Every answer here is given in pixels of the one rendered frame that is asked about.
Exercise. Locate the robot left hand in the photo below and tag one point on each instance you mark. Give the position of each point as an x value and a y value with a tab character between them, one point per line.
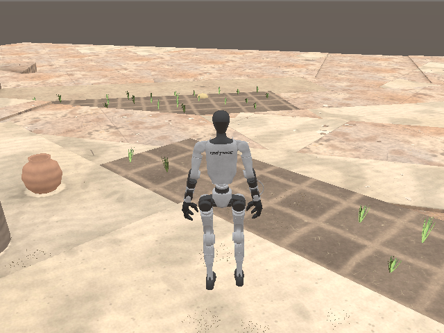
186	211

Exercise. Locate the robot right forearm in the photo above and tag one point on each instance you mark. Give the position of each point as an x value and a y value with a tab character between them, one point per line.
253	187

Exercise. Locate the left robot upper arm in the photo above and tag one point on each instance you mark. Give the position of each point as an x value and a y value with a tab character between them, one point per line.
196	159

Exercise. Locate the robot right hand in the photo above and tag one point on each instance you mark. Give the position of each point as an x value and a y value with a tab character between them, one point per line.
258	208

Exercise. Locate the robot foot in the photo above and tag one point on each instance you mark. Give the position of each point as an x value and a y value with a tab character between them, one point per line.
210	283
239	280

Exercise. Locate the robot left forearm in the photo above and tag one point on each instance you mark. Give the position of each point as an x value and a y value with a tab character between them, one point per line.
191	183

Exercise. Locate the left robot foot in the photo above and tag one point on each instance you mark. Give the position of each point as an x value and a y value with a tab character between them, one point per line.
210	283

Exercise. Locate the right robot upper arm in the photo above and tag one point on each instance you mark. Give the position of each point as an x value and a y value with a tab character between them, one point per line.
243	147

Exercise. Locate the right robot foot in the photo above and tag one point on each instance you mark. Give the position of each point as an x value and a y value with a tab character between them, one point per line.
239	280

